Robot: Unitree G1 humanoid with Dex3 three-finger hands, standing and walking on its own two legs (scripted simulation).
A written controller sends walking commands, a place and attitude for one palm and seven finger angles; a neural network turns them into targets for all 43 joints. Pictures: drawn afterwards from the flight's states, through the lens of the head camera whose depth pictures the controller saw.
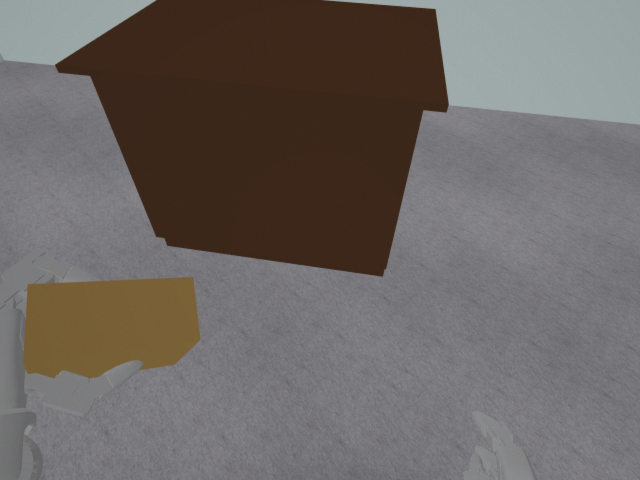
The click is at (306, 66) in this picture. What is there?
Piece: table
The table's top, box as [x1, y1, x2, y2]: [55, 0, 448, 112]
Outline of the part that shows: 55,64 58,72 445,112 448,105 435,9 326,0 156,0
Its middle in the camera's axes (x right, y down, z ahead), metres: -0.14 -0.66 +1.25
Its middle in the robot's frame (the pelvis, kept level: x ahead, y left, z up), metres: +1.37 +0.22 +0.02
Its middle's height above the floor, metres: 0.79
